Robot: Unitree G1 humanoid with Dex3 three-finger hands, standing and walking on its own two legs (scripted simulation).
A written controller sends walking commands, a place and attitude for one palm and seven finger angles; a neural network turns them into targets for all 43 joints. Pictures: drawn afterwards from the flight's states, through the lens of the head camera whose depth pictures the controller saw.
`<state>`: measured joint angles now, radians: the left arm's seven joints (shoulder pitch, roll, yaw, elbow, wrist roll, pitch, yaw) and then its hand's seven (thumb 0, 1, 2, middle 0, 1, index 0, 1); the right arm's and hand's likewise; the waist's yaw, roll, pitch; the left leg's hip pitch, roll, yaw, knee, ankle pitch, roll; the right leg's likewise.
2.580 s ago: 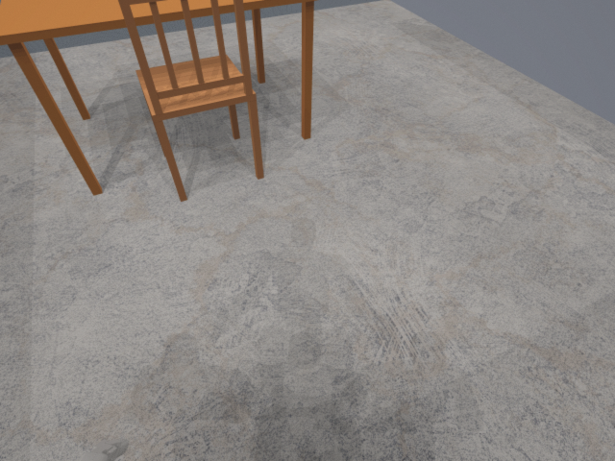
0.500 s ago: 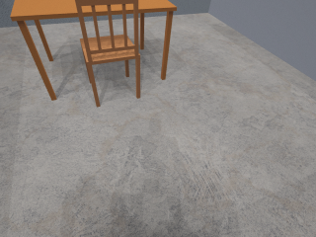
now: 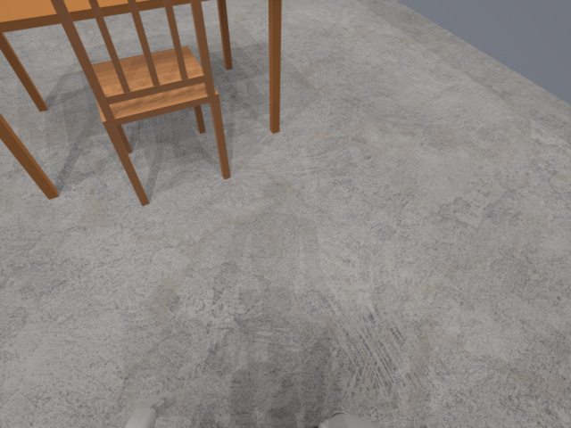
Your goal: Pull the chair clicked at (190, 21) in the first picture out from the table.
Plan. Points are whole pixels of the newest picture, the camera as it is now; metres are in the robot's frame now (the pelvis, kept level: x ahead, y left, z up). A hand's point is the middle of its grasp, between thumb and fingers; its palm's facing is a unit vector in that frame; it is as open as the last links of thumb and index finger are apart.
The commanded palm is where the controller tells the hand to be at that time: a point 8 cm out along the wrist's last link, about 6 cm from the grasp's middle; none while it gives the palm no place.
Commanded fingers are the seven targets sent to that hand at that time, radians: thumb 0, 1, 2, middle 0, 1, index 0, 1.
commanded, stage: walk to a spot facing it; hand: left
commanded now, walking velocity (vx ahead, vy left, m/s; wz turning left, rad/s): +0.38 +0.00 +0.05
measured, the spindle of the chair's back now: (143, 42) +1.16 +0.47 -0.06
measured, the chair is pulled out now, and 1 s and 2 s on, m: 0.00 0.00 0.00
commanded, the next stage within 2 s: turn to face it in 0.92 s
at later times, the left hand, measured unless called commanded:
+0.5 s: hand (136, 402) +0.18 +0.25 -0.16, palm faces +0.07 -0.99 -0.11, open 7.3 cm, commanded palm none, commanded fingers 0.00 0.90 0.90 -0.20 -0.30 -0.20 -0.30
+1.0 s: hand (204, 207) +0.59 +0.20 -0.16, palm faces -0.17 -0.97 -0.17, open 7.3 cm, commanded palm none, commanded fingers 0.00 0.90 0.90 -0.20 -0.30 -0.20 -0.30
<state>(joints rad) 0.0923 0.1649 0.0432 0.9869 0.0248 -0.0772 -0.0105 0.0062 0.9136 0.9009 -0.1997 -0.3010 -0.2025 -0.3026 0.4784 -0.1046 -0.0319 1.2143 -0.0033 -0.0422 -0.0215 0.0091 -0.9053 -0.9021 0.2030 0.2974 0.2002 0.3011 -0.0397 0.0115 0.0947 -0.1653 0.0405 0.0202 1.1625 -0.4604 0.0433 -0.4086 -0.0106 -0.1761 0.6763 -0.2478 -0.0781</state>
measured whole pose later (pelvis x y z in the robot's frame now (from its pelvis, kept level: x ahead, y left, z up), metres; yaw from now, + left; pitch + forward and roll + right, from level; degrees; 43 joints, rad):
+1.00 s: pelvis +0.45 +0.05 +0.00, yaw -9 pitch -1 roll +0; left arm 0.12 0.17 0.06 0.99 0.03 -0.05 -0.02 0.01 0.91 0.90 -0.20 -0.30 -0.20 -0.30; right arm 0.50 -0.08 -0.03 1.19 -0.01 -0.03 -0.02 0.01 -0.91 -0.90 0.20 0.30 0.20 0.30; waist -0.03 0.01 0.09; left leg -0.05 0.11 0.26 0.89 -0.50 -0.01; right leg -0.42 -0.01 -0.17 0.66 -0.18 -0.10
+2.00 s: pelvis +0.59 +0.02 +0.02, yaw +17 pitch +0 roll +1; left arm 0.17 0.18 0.04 0.87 0.02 0.03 0.02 0.01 0.91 0.90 -0.20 -0.30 -0.21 -0.30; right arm 0.20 -0.27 -0.11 0.94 -0.03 0.08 0.01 0.01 -0.91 -0.90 0.20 0.30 0.20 0.30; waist -0.03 0.06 0.06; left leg -0.51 -0.08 -0.06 0.97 -0.40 -0.02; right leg -0.23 -0.05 -0.07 0.54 -0.30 -0.01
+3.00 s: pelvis +0.73 +0.09 +0.01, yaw +28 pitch -1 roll +0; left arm 0.13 0.14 0.03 0.99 0.02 -0.07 -0.01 0.01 0.91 0.90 -0.20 -0.30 -0.20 -0.30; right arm 0.45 -0.15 -0.04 1.17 -0.01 -0.02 -0.02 0.01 -0.91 -0.90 0.20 0.30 0.20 0.30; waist -0.04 0.04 0.08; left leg -0.22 -0.01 0.00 1.06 -0.48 0.05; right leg -0.34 -0.03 -0.14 0.61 -0.25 -0.07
